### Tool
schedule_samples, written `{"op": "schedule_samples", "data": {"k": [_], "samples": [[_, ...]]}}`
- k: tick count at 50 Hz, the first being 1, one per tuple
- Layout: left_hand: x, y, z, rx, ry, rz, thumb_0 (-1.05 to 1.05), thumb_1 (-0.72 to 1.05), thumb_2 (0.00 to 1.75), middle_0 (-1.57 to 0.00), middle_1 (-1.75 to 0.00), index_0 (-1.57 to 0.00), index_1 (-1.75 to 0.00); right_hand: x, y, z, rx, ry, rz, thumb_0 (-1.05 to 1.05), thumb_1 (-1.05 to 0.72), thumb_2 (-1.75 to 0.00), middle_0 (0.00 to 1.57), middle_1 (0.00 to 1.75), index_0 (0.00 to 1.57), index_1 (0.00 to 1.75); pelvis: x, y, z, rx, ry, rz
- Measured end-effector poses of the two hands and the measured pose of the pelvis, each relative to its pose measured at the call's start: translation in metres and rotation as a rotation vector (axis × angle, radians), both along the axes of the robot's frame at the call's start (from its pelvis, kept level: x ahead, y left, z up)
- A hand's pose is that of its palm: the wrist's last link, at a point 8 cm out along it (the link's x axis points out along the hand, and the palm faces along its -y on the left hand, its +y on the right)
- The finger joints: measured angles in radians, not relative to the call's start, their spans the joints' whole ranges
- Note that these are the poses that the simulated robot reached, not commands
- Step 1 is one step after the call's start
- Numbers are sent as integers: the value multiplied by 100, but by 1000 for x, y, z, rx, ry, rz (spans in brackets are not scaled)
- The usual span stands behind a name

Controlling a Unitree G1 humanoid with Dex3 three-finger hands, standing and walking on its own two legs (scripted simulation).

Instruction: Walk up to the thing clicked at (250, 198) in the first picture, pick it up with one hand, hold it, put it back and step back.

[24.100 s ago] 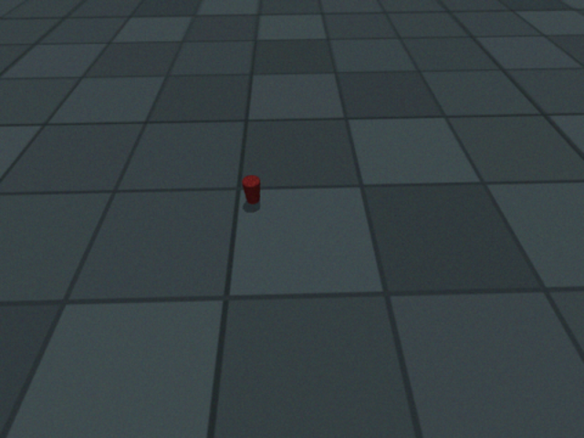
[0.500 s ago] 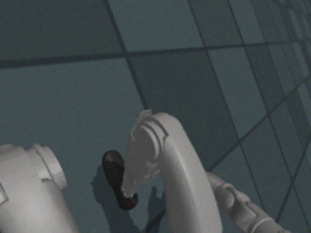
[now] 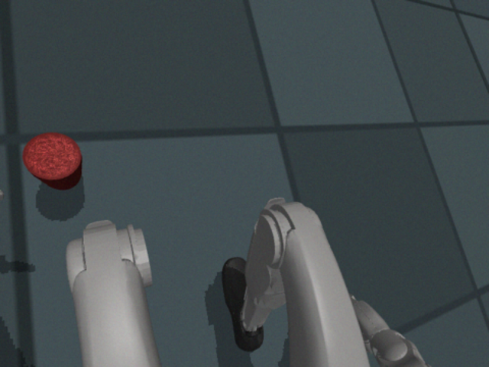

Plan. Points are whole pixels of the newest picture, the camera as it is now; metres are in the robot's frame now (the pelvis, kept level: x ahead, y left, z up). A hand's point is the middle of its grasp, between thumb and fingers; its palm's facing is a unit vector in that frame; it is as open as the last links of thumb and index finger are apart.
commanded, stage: home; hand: left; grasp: from the side
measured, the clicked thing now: (58, 166) +0.46 +0.27 -0.26
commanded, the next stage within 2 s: none
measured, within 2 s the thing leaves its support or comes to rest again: neither
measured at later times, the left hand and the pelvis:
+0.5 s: hand out of the picture +0.30 +0.31 +0.08, palm faces +0.24 -0.86 -0.45, open 17.2 cm; pelvis +0.03 -0.02 +0.18, yaw +9 degrees
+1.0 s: hand out of the picture +0.25 +0.23 +0.29, palm faces +0.27 -0.90 -0.34, open 17.6 cm; pelvis +0.09 +0.00 +0.37, yaw +11 degrees
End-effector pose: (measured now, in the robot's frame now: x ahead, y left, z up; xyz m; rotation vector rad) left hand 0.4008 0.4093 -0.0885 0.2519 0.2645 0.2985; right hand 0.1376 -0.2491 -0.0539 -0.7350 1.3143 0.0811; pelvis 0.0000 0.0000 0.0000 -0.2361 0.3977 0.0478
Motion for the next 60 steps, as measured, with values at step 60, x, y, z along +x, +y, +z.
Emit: {"op": "schedule_samples", "data": {"k": [60], "samples": [[-200, -152, 459, -95, 420, 174, 0, -57, 3, -5, -5, -5, -5, 150, 54, 383, 366, -706, -184, 1, -90, -90, 20, 30, 21, 30, 98, 3, 391, 214, -225, 143]]}}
